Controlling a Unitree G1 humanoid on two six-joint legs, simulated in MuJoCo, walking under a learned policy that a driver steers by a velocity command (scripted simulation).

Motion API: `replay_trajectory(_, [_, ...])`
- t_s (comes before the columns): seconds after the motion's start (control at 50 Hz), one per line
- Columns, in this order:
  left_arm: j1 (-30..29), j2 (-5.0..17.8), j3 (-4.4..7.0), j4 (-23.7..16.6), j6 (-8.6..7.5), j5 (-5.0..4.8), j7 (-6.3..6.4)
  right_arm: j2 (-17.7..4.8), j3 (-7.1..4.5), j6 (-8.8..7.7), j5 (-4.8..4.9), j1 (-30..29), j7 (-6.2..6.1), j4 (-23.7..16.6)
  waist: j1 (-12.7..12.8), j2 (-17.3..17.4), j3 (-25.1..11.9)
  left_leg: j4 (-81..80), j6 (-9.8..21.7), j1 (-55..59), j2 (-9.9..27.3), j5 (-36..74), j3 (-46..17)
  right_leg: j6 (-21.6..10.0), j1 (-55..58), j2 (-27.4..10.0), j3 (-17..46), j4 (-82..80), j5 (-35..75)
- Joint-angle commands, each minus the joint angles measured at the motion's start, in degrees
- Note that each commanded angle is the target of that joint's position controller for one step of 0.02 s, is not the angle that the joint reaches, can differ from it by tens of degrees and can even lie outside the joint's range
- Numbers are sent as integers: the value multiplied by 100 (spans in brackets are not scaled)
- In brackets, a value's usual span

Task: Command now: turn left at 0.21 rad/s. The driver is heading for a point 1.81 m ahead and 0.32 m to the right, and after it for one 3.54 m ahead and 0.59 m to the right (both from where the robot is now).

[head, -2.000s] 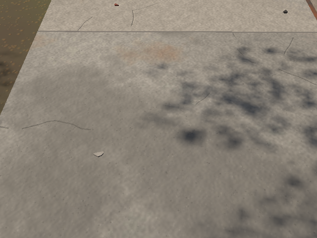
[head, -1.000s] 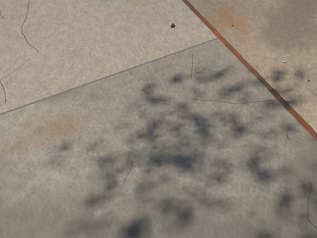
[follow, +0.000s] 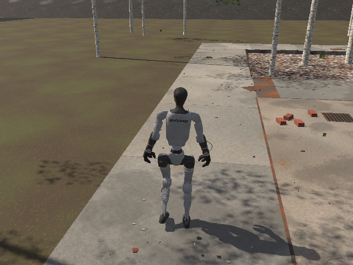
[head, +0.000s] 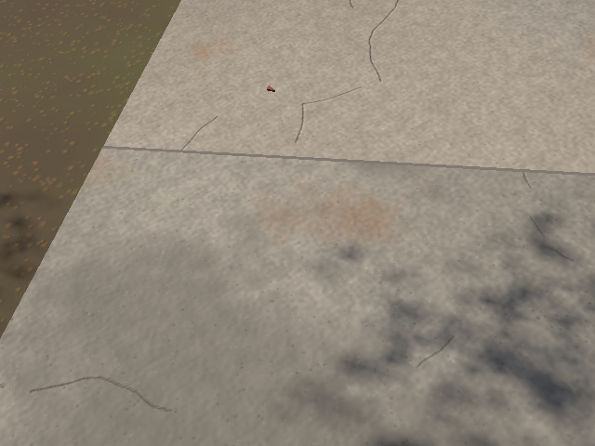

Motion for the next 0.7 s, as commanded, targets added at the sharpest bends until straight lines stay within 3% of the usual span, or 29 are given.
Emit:
replay_trajectory(0.02, [-116,710,150,-281,-116,-14,7,-280,-24,1,45,120,4,-197,0,-1082,-425,-410,-181,-44,174,-69,107,-876,743,-1213,930,-515,2511])
replay_trajectory(0.06, [-16,765,155,-180,-102,-2,-18,-140,75,29,62,-16,-19,-172,112,-1223,-463,-1334,-171,412,325,-228,347,-864,792,-1195,905,-424,2365])
replay_trajectory(0.1, [106,899,196,-63,-49,31,-60,-172,109,32,111,-67,-68,-121,199,-1405,-446,-2108,-90,818,339,-243,645,-881,752,-1191,990,-314,2463])
replay_trajectory(0.14, [79,942,212,39,2,-14,-82,-127,150,-22,120,190,-122,55,-11,-1258,-408,-3493,39,1443,363,820,794,-703,576,-1099,942,-59,2672])
replay_trajectory(0.16, [146,829,176,79,-16,-11,-90,-118,191,-85,62,321,-156,152,-55,-1057,-588,-4124,134,2128,532,1491,558,-461,249,-1074,966,-117,1890])
replay_trajectory(0.18, [209,667,134,57,-55,1,-120,-344,181,-173,-42,391,-196,194,-2,-620,-728,-4121,287,2776,1069,1308,-113,-199,-335,-902,884,-32,695])
replay_trajectory(0.2, [189,467,88,-30,-79,-51,-153,-878,41,-190,-44,327,-208,265,170,452,-520,-3951,715,2555,1597,419,-865,-81,-850,-113,170,293,-774])
replay_trajectory(0.22, [-205,634,108,-33,-50,55,-149,-882,-15,-182,-15,528,-148,356,-209,703,-149,-4295,1111,2046,1970,-989,-1434,-42,-1042,88,-171,835,-1211])
replay_trajectory(0.24, [-471,720,152,-99,-35,85,-175,-782,9,-200,-46,554,-118,369,-321,717,312,-4698,1306,1721,2166,-1790,-1793,-48,-1317,96,-238,1291,-1299])
replay_trajectory(0.28, [-617,797,213,-193,-69,42,-252,-653,51,-268,-81,626,-128,453,-345,857,705,-5080,1452,1707,2297,-1693,-2000,-87,-1907,-88,-61,2044,-1462])
replay_trajectory(0.34, [-410,666,202,-74,-213,72,-356,-601,43,-439,-8,585,-136,550,-206,513,439,-4928,1371,2179,1989,-537,-1366,-60,-1896,-177,-91,1926,-1145])
replay_trajectory(0.4, [-442,545,180,-61,-252,51,-383,-653,1,-542,20,549,-103,628,-176,553,283,-4767,1317,1840,1815,-44,-902,-47,-1117,-100,-285,1231,-901])
replay_trajectory(0.44, [-29,492,190,91,-260,26,-350,-697,-27,-546,68,365,-73,631,103,421,258,-4477,1191,1070,1715,-11,-634,-94,63,23,-506,419,-270])
replay_trajectory(0.46, [427,550,229,291,-281,35,-311,-646,-22,-547,64,339,-73,638,301,184,178,-4094,1092,543,1571,-28,-510,-80,897,161,-535,172,-144])
replay_trajectory(0.48, [1049,724,293,497,-332,45,-248,-466,35,-580,14,307,-78,619,573,-173,-13,-3402,950,-80,1345,39,-266,-118,1834,-42,-159,-10,-440])
replay_trajectory(0.5, [1751,1298,413,577,-400,133,-171,40,192,-625,42,117,-38,396,907,-1487,-346,-1498,641,-894,689,-169,497,-437,2513,-1462,1872,-1031,-2206])
replay_trajectory(0.52, [2101,1754,524,736,-385,78,-199,-172,142,-642,7,-54,-43,231,888,-1915,-168,-286,633,-1655,245,-838,667,-1004,2106,-2369,3910,-1873,-3509])
replay_trajectory(0.54, [1540,1389,429,642,-366,63,-218,-435,74,-624,-75,-12,-29,282,474,-1070,337,399,740,-1772,697,-457,271,-1108,1510,-2326,3660,-1827,-3632])
replay_trajectory(0.56, [1006,1057,338,488,-396,29,-251,-410,77,-643,-59,85,57,388,208,-754,515,457,760,-1662,919,110,276,-1005,1131,-2022,3090,-1792,-3066])
replay_trajectory(0.58, [749,881,285,425,-436,30,-259,-351,89,-662,-39,202,114,473,61,-704,444,345,706,-1480,1069,504,374,-860,1020,-1729,2511,-1852,-2343])
replay_trajectory(0.62, [799,744,223,512,-536,16,-235,-257,127,-633,-130,186,175,565,39,-751,256,293,540,-1301,1171,1053,597,-756,1068,-1354,1672,-1873,-829])
replay_trajectory(0.7, [1387,670,183,876,-609,-55,-235,-128,190,-564,-126,-445,210,368,134,-701,252,-24,269,-1764,1230,1522,904,-870,1362,-1219,949,-1812,1119])
Keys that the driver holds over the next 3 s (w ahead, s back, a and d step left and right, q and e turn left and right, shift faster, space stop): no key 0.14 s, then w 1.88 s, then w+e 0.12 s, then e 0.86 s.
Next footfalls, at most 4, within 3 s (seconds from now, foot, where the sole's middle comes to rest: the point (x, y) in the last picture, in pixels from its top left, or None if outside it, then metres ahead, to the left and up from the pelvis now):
0.18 left None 0.01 0.12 -0.78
0.48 right None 0.11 -0.11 -0.78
0.96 left None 0.45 0.08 -0.78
1.52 right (371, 327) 0.76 -0.09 -0.78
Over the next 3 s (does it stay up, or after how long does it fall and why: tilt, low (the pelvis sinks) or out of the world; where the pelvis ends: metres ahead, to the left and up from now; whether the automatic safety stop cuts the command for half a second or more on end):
stays up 1.12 0.02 -0.01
